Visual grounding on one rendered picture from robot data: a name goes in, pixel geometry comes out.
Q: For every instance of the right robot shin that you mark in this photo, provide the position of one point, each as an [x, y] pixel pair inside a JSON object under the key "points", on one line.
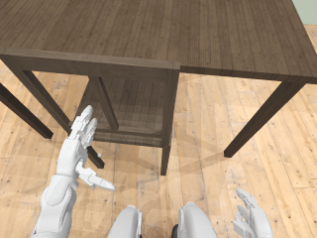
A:
{"points": [[179, 234]]}

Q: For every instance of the left robot forearm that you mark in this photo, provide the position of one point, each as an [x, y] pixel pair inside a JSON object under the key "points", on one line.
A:
{"points": [[57, 202]]}

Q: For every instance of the right robot hand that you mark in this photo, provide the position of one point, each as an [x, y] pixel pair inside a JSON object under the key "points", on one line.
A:
{"points": [[256, 224]]}

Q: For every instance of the table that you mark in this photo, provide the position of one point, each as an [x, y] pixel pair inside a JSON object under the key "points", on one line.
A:
{"points": [[254, 39]]}

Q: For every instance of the right robot thigh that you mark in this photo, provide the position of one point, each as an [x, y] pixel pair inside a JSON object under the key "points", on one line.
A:
{"points": [[194, 222]]}

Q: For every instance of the left robot hand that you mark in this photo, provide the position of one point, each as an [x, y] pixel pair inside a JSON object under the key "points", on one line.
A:
{"points": [[74, 148]]}

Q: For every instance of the chair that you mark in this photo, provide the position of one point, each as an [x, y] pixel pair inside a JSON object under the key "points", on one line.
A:
{"points": [[132, 99]]}

